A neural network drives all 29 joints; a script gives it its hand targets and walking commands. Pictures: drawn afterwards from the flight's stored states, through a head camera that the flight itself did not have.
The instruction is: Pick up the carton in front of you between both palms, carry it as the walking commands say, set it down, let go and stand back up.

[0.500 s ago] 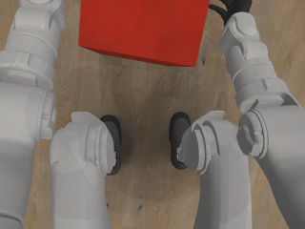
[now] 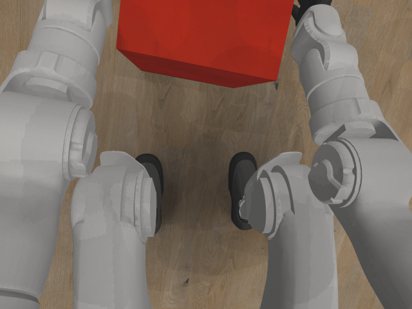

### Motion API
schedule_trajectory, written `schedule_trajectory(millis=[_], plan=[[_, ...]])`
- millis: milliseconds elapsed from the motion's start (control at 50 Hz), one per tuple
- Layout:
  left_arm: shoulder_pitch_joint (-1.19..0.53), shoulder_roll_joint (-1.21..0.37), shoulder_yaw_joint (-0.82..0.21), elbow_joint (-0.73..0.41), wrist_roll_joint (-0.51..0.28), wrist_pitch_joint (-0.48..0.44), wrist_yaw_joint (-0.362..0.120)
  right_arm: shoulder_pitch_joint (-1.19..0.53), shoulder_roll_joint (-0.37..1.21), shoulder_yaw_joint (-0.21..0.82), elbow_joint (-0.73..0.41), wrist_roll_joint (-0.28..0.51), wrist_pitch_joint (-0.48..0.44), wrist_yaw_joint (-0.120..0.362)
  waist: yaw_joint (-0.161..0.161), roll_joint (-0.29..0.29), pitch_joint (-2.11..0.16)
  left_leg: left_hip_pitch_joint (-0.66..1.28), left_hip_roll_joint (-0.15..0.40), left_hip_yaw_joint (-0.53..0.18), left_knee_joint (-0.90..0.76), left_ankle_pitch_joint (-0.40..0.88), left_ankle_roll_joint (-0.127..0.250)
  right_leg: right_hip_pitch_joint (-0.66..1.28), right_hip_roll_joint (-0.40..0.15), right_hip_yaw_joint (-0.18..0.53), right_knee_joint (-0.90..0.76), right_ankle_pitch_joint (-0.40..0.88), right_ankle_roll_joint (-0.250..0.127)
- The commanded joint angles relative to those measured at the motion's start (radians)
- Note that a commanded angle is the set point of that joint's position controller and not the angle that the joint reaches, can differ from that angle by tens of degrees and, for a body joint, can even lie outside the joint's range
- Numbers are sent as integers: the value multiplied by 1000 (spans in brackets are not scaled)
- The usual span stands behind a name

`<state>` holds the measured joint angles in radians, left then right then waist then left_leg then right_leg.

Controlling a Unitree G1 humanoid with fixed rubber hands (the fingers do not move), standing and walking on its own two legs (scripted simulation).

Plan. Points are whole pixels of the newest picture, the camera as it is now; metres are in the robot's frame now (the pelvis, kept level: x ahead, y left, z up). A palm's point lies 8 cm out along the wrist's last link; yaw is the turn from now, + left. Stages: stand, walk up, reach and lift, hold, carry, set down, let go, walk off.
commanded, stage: reach and lift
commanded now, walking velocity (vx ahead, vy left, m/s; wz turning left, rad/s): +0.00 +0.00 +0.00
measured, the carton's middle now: (202, 13) +0.54 +0.03 -0.24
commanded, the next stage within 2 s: none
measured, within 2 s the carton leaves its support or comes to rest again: leaves its support in 0.04 s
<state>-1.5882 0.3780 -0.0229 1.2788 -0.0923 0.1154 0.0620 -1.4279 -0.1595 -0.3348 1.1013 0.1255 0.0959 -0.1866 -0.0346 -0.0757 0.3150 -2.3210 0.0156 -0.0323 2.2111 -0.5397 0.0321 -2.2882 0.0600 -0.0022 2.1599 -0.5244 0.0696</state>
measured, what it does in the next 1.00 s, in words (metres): rises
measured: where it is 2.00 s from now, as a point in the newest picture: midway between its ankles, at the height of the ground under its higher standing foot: (198, 205)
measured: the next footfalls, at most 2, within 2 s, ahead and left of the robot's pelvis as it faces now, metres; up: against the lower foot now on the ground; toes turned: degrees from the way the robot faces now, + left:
none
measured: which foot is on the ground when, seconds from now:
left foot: down 0.00-1.00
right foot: down 0.00-1.00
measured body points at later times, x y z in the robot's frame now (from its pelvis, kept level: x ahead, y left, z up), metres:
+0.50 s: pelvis +0.00 -0.01 +0.09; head +0.26 +0.04 +0.45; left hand +0.51 +0.20 +0.02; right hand +0.51 -0.11 +0.02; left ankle +0.11 +0.12 -0.33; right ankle +0.13 -0.13 -0.33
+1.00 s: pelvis +0.04 -0.01 +0.21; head +0.22 +0.03 +0.62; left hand +0.47 +0.19 +0.16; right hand +0.49 -0.11 +0.16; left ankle +0.11 +0.12 -0.33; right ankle +0.13 -0.13 -0.33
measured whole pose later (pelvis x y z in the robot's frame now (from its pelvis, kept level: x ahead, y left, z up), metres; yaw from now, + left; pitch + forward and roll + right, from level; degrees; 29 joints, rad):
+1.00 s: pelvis +0.04 -0.01 +0.21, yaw +6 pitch +36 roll -1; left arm -0.80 0.00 0.34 0.67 0.19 0.37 0.02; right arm -0.73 0.13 -0.46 0.55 -0.16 0.35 -0.10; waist -0.02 -0.02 -0.23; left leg -1.68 -0.04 -0.06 1.53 -0.49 -0.02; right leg -1.65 0.06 0.05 1.53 -0.52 0.04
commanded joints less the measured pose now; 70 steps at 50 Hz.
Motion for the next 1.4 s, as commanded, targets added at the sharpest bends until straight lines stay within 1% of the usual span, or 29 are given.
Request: schedule_trajectory(millis=[0,40,100,140,160,180,200,220,240,280,320,360,380,400,480,540,600,660,720,820,920,1060,1120,1240,1380], plan=[[-374,-975,-139,-295,-43,-2,-245,-531,943,283,-254,47,17,260,53,164,-1238,707,-99,52,-187,326,-5,528,109,-111,-91,288,-23],[-406,-1032,-182,-417,-71,4,-245,-513,1009,323,-301,70,33,263,50,167,-1392,791,-107,64,-186,389,-15,585,112,-120,-87,345,-23],[-433,-1112,-252,-597,-105,36,-237,-508,1090,387,-394,100,68,264,40,214,-1643,987,-120,71,-191,508,-32,590,115,-133,-100,396,-22],[-419,-1168,-272,-684,-102,69,-226,-505,1116,424,-467,94,97,266,32,248,-1752,1081,-131,74,-208,558,-42,562,119,-138,-126,396,-23],[-389,-1196,-274,-699,-91,87,-221,-511,1116,442,-511,86,108,268,35,257,-1775,1105,-135,76,-222,556,-46,554,121,-138,-142,381,-23],[-341,-1243,-270,-699,-83,100,-215,-530,1109,452,-549,74,112,269,43,259,-1774,1038,-143,87,-250,463,-42,611,121,-136,-149,342,-32],[-304,-1246,-263,-678,-61,117,-219,-516,1118,468,-560,53,130,274,22,231,-1706,1037,-141,75,-279,442,-44,558,122,-136,-185,311,-26],[-262,-1272,-248,-656,-47,136,-225,-505,1119,470,-579,35,143,278,21,235,-1661,1009,-144,78,-292,427,-49,540,123,-128,-209,284,-28],[-227,-1292,-232,-627,-32,152,-229,-492,1120,465,-581,12,155,281,15,222,-1623,967,-149,80,-314,384,-50,542,123,-126,-231,250,-29],[-179,-1325,-188,-545,5,178,-239,-454,1114,420,-544,-45,176,287,-5,209,-1507,874,-151,77,-370,253,-47,528,122,-127,-275,155,-36],[-149,-1335,-113,-460,63,195,-255,-404,1113,343,-469,-118,197,295,-23,201,-1364,770,-154,74,-424,133,-44,514,121,-119,-330,71,-48],[-132,-1328,-36,-398,115,205,-270,-370,1110,273,-406,-178,210,300,-39,191,-1269,708,-160,71,-469,56,-39,510,119,-109,-379,32,-54],[-123,-1326,-6,-376,136,208,-276,-360,1115,251,-387,-198,213,302,-38,188,-1254,701,-163,72,-490,41,-36,520,119,-105,-401,29,-55],[-119,-1320,20,-365,153,209,-280,-355,1120,237,-379,-211,215,304,-35,181,-1258,707,-165,73,-506,40,-34,534,120,-102,-420,32,-55],[-93,-1307,88,-350,207,209,-286,-345,1168,241,-380,-220,225,322,12,134,-1324,772,-170,79,-561,76,-23,592,125,-91,-487,48,-44],[-72,-1320,84,-373,218,213,-291,-322,1213,279,-394,-209,238,334,40,98,-1388,826,-172,88,-596,111,-18,658,128,-86,-533,68,-33],[-51,-1350,36,-433,199,217,-297,-285,1253,336,-423,-185,249,341,51,78,-1463,898,-173,93,-624,166,-18,734,129,-80,-571,109,-25],[-24,-1389,-39,-506,160,225,-303,-238,1286,401,-459,-157,258,345,48,80,-1527,975,-173,91,-652,222,-25,809,130,-74,-604,157,-21],[10,-1424,-112,-569,122,235,-305,-182,1302,457,-489,-134,264,345,36,96,-1551,1039,-175,86,-684,256,-35,873,129,-66,-639,192,-22],[86,-1462,-182,-619,94,244,-297,-76,1316,509,-505,-119,267,346,20,125,-1502,1126,-178,72,-756,272,-47,950,128,-49,-708,213,-31],[180,-1489,-186,-615,105,241,-282,18,1325,521,-492,-124,264,353,23,132,-1402,1215,-179,54,-844,270,-50,1016,126,-32,-793,209,-37],[306,-1506,-162,-603,138,229,-268,140,1329,507,-464,-152,255,366,33,109,-1270,1359,-174,24,-982,275,-42,1128,120,-6,-929,201,-44],[354,-1513,-159,-608,148,225,-267,196,1328,499,-457,-168,251,369,31,100,-1222,1424,-170,11,-1042,285,-39,1188,115,6,-991,208,-49],[452,-1527,-177,-634,158,218,-266,313,1330,503,-458,-191,243,376,26,96,-1144,1562,-159,-14,-1165,333,-34,1333,101,31,-1114,256,-59],[569,-1533,-216,-687,160,223,-266,440,1334,540,-483,-203,247,387,27,96,-1051,1730,-145,-36,-1314,406,-31,1540,83,60,-1264,338,-68]])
